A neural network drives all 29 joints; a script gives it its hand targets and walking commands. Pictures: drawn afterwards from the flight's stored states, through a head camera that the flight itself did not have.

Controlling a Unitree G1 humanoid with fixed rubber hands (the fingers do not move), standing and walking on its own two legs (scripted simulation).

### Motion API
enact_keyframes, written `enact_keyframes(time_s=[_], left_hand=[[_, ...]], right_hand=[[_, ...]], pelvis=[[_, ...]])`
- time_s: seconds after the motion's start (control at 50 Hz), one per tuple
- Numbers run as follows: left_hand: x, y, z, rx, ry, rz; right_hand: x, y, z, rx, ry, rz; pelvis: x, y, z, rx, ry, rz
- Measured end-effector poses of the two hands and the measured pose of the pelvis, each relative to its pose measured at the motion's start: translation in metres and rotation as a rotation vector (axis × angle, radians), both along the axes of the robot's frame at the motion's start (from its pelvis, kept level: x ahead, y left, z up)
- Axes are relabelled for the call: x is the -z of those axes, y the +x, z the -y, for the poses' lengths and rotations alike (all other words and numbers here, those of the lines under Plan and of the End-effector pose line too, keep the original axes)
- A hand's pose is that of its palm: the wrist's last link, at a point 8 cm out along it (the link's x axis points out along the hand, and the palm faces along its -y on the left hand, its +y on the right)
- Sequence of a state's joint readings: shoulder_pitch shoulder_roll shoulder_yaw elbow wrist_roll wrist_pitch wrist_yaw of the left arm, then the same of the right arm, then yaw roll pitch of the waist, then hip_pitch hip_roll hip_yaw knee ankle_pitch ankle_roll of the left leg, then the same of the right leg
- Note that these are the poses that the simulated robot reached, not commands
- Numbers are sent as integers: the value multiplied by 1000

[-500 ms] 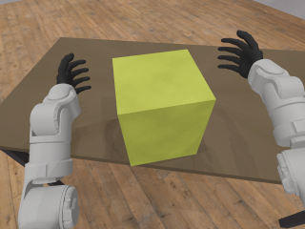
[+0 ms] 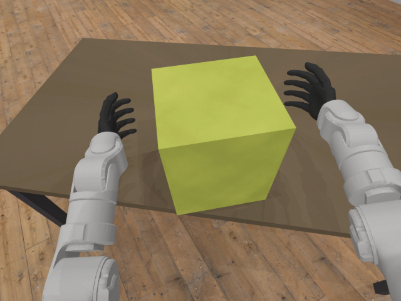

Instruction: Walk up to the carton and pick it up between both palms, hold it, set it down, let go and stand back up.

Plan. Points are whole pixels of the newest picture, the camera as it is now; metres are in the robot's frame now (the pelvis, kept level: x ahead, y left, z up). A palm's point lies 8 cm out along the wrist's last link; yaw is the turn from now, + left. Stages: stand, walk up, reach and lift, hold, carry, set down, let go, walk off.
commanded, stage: reach and lift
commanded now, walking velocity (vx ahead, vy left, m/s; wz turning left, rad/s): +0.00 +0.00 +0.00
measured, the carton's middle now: (213, 140) +0.44 +0.03 +0.06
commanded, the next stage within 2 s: none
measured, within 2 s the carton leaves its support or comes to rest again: neither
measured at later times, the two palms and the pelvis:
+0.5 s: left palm (125, 150) +0.39 +0.21 +0.08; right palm (297, 116) +0.49 -0.14 +0.10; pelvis -0.01 +0.00 -0.01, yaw +0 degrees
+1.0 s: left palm (139, 145) +0.40 +0.18 +0.08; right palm (285, 118) +0.48 -0.11 +0.10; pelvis +0.00 +0.00 +0.00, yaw -2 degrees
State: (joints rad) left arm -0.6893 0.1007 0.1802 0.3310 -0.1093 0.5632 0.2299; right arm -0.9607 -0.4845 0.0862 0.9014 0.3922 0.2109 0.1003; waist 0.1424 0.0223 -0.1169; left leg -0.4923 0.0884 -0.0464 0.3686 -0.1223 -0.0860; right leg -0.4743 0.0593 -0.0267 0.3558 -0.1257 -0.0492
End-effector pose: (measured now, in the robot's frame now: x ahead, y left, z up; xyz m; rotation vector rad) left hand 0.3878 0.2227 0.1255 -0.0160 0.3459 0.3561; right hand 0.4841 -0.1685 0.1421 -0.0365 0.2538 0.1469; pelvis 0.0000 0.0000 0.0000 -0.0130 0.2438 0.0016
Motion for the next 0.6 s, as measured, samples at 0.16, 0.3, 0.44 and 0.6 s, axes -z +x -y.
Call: enact_keyframes(time_s=[0.16,0.3,0.44,0.6], left_hand=[[31,1,8,-1,-6,-16],[47,-2,10,-9,12,-9],[51,-1,12,-18,11,28],[47,5,18,-9,6,46]], right_hand=[[33,-4,-5,-6,-26,-15],[45,-1,-19,-15,-2,-5],[48,4,-29,-23,-9,5],[41,9,-29,-20,-15,14]], pelvis=[[3,-6,2,20,3,-36],[5,-9,2,15,5,-65],[7,-7,4,10,4,-93],[5,-5,5,12,3,-78]])
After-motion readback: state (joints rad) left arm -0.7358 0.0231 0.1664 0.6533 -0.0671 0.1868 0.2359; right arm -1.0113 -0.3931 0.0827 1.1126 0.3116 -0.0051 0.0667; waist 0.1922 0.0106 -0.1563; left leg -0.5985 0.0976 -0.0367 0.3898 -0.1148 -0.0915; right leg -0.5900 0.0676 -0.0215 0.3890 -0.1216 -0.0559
